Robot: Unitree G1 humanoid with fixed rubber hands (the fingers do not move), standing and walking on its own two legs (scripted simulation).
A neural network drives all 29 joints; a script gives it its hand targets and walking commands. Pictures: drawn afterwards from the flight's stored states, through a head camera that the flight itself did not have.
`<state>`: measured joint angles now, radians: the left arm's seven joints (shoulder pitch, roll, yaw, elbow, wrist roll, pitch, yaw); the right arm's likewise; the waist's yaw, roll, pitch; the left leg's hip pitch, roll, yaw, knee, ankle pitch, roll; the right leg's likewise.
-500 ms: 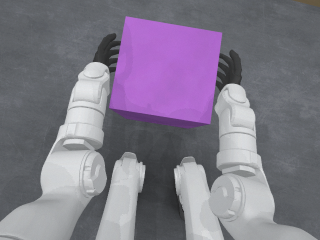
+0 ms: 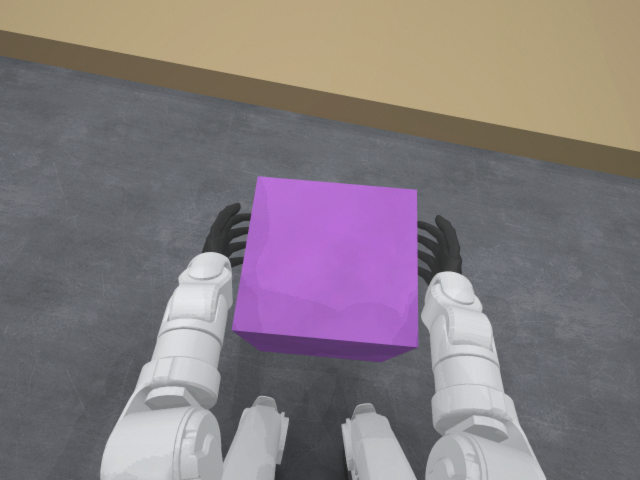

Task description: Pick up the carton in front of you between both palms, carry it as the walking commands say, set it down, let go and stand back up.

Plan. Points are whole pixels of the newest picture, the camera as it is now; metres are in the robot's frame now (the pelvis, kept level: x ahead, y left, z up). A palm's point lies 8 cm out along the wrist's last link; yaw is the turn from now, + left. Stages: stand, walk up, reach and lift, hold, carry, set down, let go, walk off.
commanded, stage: reach and lift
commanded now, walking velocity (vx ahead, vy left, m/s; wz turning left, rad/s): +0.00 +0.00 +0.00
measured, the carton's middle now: (327, 281) +0.40 +0.00 -0.12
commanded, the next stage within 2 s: hold in 1.60 s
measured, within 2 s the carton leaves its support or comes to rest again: neither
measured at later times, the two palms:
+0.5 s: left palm (187, 247) +0.35 +0.15 +0.11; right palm (507, 251) +0.36 -0.15 +0.12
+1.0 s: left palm (168, 241) +0.33 +0.15 +0.15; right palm (536, 246) +0.34 -0.15 +0.16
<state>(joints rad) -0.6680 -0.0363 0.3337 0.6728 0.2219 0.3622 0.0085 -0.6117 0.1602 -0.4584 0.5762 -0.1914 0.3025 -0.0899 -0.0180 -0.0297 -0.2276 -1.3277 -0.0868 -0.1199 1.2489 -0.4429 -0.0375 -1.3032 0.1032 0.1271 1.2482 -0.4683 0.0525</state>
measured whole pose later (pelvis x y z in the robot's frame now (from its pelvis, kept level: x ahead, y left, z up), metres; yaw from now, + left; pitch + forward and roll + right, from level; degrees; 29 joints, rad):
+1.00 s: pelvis +0.03 -0.01 +0.13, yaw +0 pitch -3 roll +0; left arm -0.33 -0.17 0.30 0.40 0.31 0.64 0.00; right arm -0.36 0.18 -0.34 0.42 -0.32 0.59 -0.01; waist 0.00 -0.01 -0.01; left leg -0.20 -0.04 -0.14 0.46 -0.21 -0.02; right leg -0.18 0.04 0.15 0.47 -0.23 0.02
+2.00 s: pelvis +0.04 +0.00 +0.13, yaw +0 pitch -7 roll +0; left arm -0.29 -0.16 0.23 0.27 0.30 0.79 0.00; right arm -0.31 0.17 -0.26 0.29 -0.31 0.74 0.00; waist 0.00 -0.01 -0.01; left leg -0.06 -0.03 -0.13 0.36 -0.18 -0.02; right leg -0.05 0.04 0.14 0.37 -0.20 0.01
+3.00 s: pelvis +0.10 -0.03 +0.13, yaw +1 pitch +4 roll +1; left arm -0.18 -0.14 0.10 -0.07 0.16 0.99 0.07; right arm -0.18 0.11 -0.14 -0.09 -0.14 0.98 -0.07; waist 0.00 0.00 -0.16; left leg -0.39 0.04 0.06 0.73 -0.46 -0.01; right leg -0.22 -0.03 -0.03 0.44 -0.30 -0.01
